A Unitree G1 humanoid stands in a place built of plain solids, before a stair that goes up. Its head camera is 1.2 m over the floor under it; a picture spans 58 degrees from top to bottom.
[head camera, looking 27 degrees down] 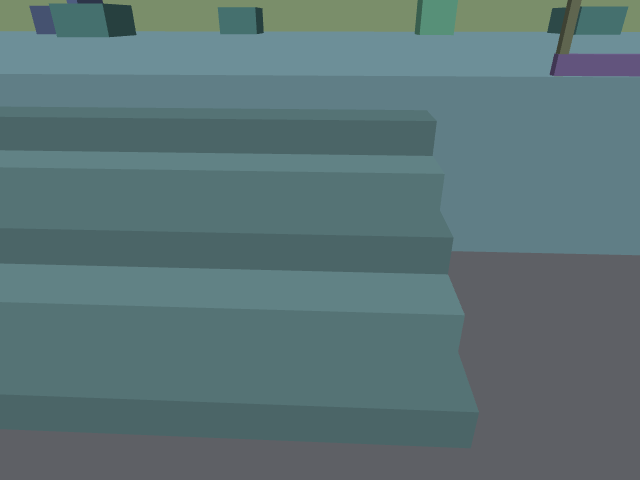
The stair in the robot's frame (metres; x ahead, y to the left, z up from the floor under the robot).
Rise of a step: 0.16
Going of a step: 0.26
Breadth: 2.36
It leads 3 degrees to the right of straight ahead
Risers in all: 6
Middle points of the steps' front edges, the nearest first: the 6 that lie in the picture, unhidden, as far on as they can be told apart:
0.97 0.71 0.16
1.23 0.69 0.32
1.49 0.68 0.48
1.75 0.67 0.64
2.02 0.66 0.80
2.28 0.65 0.96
